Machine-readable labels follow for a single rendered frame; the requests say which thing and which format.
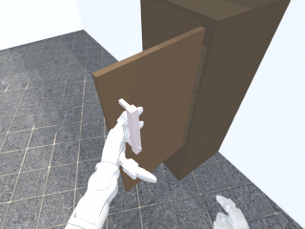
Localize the cupboard door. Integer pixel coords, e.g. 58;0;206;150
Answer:
91;27;206;192

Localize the left robot forearm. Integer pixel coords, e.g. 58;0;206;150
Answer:
65;161;120;229

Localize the handle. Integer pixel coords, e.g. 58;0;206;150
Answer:
118;98;142;155

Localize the robot left hand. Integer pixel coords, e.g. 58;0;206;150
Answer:
101;107;157;183

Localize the robot right hand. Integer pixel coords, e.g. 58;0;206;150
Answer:
213;195;250;229

